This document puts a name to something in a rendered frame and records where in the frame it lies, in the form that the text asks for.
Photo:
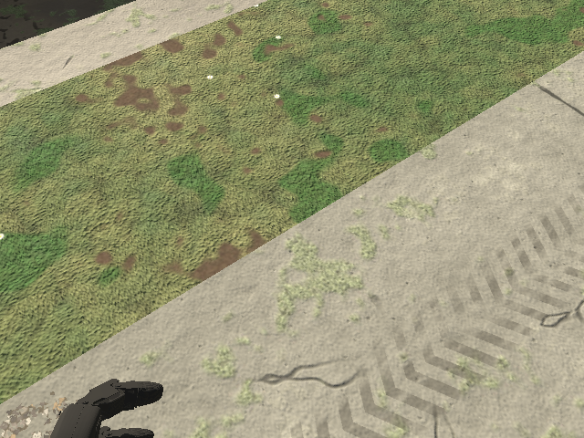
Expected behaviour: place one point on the left robot hand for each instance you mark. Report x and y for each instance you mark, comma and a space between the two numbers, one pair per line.
83, 419

